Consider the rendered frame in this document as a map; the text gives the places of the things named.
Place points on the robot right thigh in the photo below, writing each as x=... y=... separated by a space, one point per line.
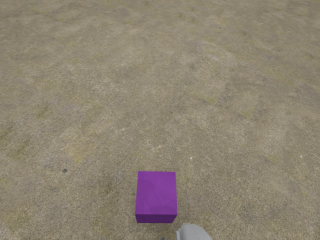
x=191 y=232

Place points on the carton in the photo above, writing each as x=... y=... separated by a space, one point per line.
x=156 y=197

